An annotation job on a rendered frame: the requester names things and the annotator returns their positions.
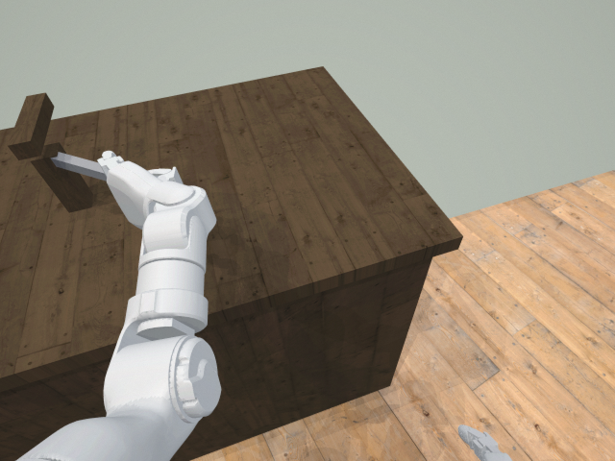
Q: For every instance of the robot left upper arm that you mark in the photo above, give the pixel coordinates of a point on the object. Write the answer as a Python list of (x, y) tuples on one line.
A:
[(156, 392)]

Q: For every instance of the robot right hand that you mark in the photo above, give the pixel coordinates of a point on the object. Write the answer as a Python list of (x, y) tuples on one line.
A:
[(483, 445)]

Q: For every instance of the robot left hand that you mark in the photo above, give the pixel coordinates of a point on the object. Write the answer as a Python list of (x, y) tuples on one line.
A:
[(129, 184)]

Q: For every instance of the tap lever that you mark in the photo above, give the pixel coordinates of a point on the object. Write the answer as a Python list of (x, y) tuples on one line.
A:
[(79, 165)]

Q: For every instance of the counter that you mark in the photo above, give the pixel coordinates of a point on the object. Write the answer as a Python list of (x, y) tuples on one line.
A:
[(321, 247)]

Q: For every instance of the left robot forearm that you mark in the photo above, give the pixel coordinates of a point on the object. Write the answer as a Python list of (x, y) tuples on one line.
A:
[(169, 299)]

